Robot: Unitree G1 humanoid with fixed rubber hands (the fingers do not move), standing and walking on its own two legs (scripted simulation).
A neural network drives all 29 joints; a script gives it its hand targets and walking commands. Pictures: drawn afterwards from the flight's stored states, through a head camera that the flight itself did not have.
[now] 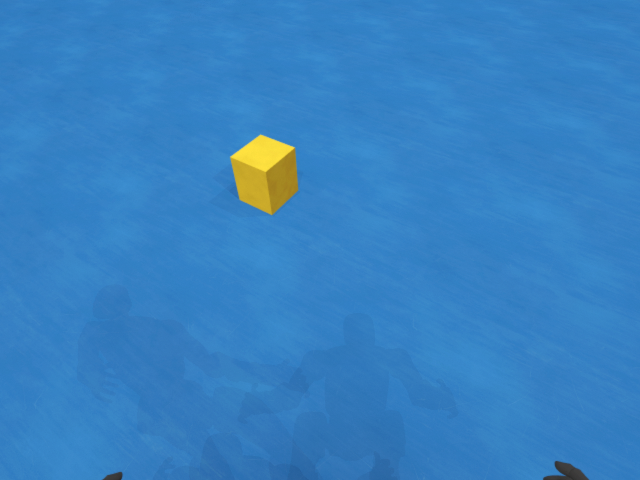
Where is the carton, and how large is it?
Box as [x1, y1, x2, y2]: [230, 135, 297, 214]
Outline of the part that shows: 259,135 233,154 230,158 239,198 249,204 272,214 297,190 294,147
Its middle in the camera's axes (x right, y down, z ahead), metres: -0.25 -0.30 +1.82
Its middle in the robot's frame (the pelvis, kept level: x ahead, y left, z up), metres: +1.51 +0.27 -0.66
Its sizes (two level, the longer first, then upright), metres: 0.210 0.200 0.250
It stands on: the floor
